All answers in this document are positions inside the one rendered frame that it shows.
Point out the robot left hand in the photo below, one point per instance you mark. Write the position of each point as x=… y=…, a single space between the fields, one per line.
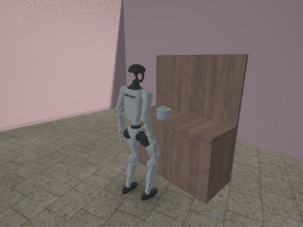
x=120 y=131

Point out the pot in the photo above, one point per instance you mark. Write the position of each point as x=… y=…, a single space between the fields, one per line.
x=163 y=115

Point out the lid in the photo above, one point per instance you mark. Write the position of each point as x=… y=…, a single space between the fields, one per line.
x=163 y=110

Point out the table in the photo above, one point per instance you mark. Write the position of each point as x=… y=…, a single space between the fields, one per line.
x=197 y=142

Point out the robot right hand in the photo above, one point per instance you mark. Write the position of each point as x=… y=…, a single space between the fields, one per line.
x=155 y=148

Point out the left robot upper arm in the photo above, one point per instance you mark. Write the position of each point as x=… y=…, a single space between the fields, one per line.
x=120 y=100

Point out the left robot forearm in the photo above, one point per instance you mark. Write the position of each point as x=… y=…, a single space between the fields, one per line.
x=120 y=119

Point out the left robot shin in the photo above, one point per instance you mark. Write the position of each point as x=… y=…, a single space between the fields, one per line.
x=131 y=168

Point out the right robot upper arm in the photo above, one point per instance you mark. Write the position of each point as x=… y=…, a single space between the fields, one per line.
x=147 y=101

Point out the left robot foot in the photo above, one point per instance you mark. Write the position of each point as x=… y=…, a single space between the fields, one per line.
x=126 y=189

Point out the right robot forearm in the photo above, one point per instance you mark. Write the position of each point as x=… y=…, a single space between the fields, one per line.
x=149 y=130

